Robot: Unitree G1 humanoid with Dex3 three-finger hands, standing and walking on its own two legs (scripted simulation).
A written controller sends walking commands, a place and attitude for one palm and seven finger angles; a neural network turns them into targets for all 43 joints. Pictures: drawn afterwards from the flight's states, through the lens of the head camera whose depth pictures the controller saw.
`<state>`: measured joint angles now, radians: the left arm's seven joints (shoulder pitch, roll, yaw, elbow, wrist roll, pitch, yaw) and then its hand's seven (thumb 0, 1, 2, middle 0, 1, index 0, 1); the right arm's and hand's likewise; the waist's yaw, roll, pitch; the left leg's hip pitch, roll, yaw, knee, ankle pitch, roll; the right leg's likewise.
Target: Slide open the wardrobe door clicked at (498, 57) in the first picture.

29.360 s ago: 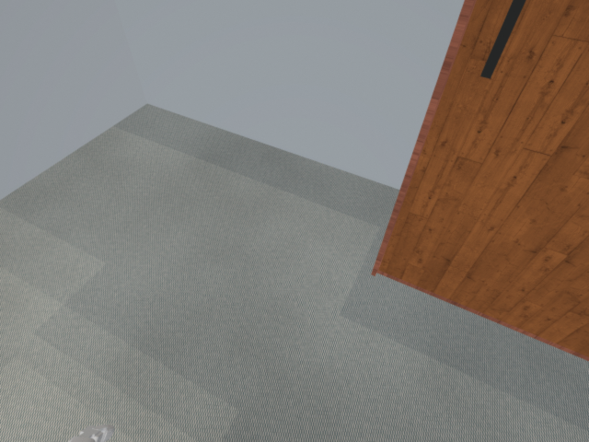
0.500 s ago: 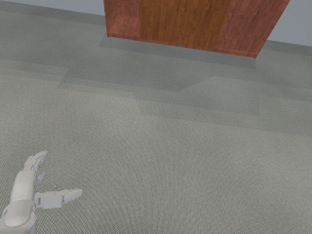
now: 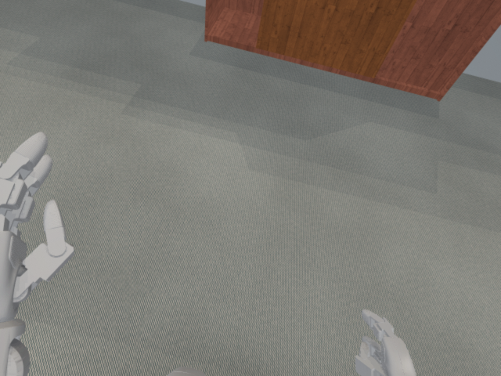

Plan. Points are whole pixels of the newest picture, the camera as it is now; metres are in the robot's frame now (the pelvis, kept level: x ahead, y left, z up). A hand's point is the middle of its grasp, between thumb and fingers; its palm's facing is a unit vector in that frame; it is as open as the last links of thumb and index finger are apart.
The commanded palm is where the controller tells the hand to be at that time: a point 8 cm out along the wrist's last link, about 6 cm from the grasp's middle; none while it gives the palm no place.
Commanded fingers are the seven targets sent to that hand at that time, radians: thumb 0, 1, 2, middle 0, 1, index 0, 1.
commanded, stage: step back with the hand held close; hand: left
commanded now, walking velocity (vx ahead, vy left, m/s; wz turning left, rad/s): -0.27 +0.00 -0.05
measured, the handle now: out of the picture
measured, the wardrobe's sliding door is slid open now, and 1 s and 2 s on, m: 0.37 0.37 0.37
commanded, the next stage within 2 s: stop stepping back and stand still in 0.56 s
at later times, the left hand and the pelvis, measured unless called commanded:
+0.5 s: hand (27, 315) +0.12 +0.23 +0.19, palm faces +0.28 -0.85 -0.44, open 7.4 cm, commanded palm +0.08 +0.27 +0.18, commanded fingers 0.00 0.90 0.90 -0.20 -0.30 -0.20 -0.30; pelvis -0.09 +0.01 +0.01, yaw -7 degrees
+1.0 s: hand out of the picture -0.01 +0.29 +0.18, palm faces +0.38 -0.83 -0.40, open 7.4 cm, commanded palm -0.06 +0.33 +0.18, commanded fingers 0.00 0.90 0.90 -0.20 -0.30 -0.20 -0.30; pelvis -0.21 +0.05 +0.00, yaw -2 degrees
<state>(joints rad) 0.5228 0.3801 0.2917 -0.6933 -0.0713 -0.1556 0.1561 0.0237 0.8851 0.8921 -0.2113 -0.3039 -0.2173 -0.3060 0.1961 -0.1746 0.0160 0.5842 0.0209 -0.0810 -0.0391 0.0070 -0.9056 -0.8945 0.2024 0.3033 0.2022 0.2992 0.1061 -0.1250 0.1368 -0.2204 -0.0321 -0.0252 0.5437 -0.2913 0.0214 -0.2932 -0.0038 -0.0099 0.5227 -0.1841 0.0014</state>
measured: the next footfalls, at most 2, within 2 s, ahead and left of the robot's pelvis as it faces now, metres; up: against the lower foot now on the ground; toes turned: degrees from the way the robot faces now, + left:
right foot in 0.36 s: -0.05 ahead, -0.10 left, +0.00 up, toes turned -8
left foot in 0.72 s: -0.13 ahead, +0.18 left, +0.00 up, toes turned -4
